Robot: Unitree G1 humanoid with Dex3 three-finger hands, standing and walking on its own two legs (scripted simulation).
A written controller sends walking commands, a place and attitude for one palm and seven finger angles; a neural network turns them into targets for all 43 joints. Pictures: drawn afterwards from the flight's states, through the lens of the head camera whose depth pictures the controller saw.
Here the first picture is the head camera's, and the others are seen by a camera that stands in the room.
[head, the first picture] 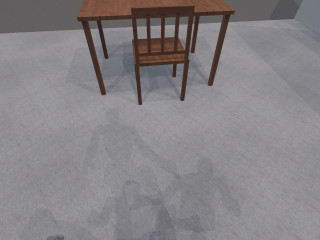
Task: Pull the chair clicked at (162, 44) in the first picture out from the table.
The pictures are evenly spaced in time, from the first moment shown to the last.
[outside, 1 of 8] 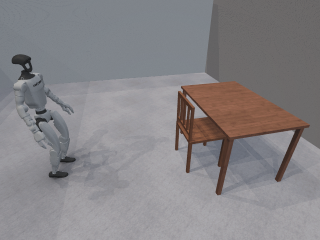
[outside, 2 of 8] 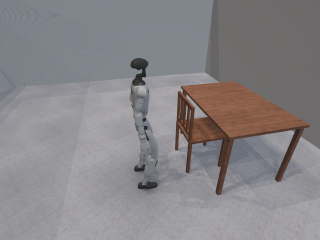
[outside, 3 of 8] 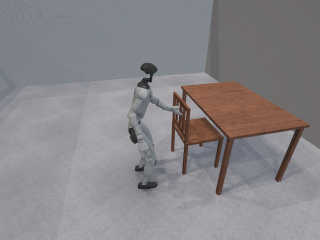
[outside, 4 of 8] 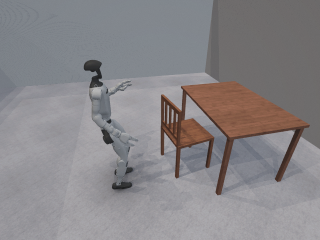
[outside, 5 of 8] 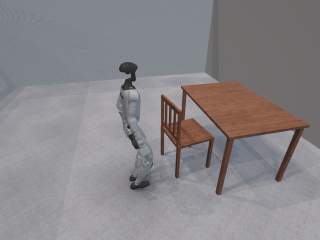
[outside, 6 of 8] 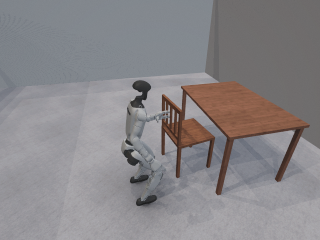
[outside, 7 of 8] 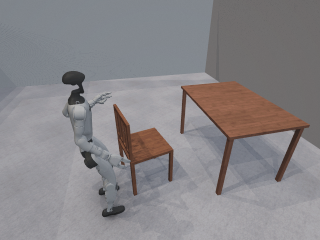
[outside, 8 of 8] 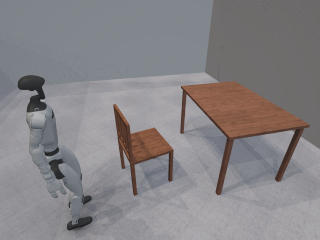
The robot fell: no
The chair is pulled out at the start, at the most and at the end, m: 0.00 0.68 0.68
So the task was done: yes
